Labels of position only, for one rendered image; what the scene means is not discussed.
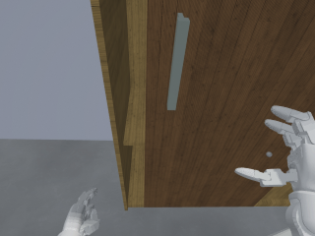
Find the wardrobe door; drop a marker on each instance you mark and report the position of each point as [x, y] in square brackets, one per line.
[241, 58]
[279, 192]

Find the handle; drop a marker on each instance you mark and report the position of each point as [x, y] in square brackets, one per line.
[179, 47]

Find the robot right forearm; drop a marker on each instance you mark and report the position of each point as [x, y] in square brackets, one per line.
[300, 215]

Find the robot left hand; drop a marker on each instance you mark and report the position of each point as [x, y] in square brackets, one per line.
[78, 213]

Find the robot right hand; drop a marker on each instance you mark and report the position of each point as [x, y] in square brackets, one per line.
[300, 137]

